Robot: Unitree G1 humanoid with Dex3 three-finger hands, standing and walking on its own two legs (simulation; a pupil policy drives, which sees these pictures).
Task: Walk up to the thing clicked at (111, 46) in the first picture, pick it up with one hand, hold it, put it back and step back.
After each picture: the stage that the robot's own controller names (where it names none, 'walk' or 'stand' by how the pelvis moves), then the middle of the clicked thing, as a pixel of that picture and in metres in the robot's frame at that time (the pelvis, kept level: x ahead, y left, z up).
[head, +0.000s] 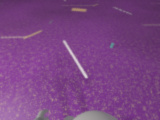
stand; (111, 45) +1.77 -0.58 -0.72
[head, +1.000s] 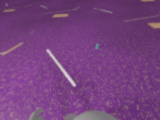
walk; (97, 46) +1.70 -0.09 -0.69
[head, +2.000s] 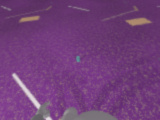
walk; (78, 59) +1.13 +0.25 -0.72
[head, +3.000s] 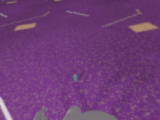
walk; (75, 77) +0.73 +0.27 -0.72
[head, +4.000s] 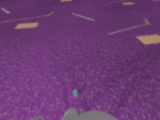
walk; (75, 93) +0.48 +0.19 -0.71
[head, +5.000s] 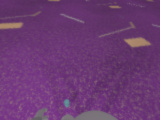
stand; (66, 103) +0.35 +0.21 -0.72
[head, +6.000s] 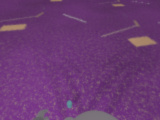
stand; (69, 104) +0.33 +0.19 -0.72
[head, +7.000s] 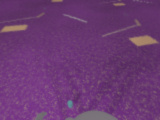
stand; (70, 104) +0.34 +0.20 -0.73
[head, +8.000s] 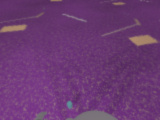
stand; (69, 104) +0.32 +0.21 -0.73
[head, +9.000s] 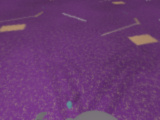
stand; (69, 104) +0.31 +0.21 -0.73
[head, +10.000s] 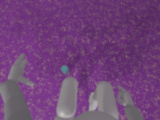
go down; (64, 69) +0.39 +0.21 -0.41
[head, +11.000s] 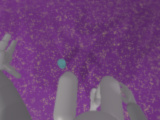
go down; (62, 63) +0.41 +0.23 -0.31
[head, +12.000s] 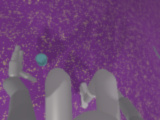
close in; (41, 60) +0.40 +0.26 -0.23
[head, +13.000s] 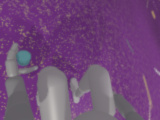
close; (23, 58) +0.40 +0.27 -0.22
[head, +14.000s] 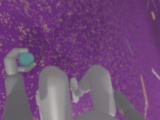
lift; (26, 59) +0.38 +0.26 -0.22
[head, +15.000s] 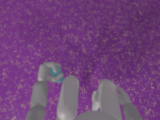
lift; (57, 74) +0.30 +0.22 -0.08
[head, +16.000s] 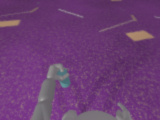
hold; (64, 78) +0.32 +0.17 +0.01
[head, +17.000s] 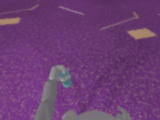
hold; (65, 78) +0.32 +0.16 -0.01
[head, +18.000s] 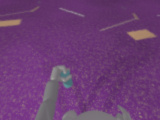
crouch; (66, 79) +0.32 +0.16 -0.02
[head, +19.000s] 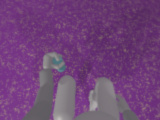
crouch; (59, 64) +0.40 +0.19 -0.13
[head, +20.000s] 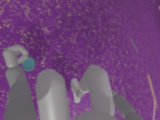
lower; (28, 64) +0.37 +0.25 -0.23
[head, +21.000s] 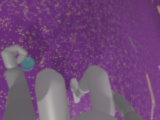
lower; (27, 64) +0.37 +0.25 -0.23
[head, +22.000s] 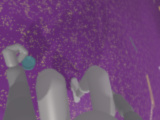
lower; (28, 63) +0.36 +0.25 -0.23
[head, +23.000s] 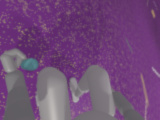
lower; (29, 64) +0.36 +0.24 -0.22
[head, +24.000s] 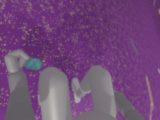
loosen; (32, 64) +0.35 +0.24 -0.22
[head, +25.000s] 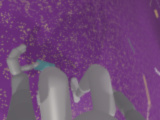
withdraw; (44, 66) +0.36 +0.15 -0.25
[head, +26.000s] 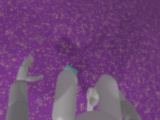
walk; (70, 70) +0.37 +0.11 -0.31
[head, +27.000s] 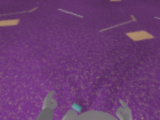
stand; (77, 107) +0.29 +0.07 -0.67
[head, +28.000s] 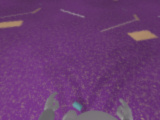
stand; (77, 105) +0.30 +0.08 -0.69
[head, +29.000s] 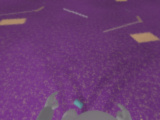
stand; (78, 103) +0.32 +0.07 -0.70
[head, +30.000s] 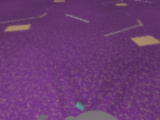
walk; (80, 106) +0.33 +0.06 -0.75
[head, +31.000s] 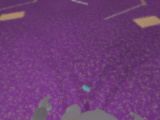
walk; (86, 88) +0.45 +0.02 -0.73
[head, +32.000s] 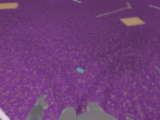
walk; (80, 70) +0.77 +0.04 -0.73
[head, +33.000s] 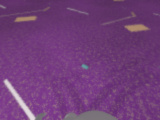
stand; (85, 66) +1.00 +0.07 -0.73
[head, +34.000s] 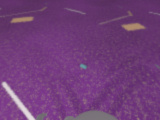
stand; (83, 66) +1.01 +0.08 -0.75
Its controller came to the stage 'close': yes
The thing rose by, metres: 0.69
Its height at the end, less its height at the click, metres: -0.02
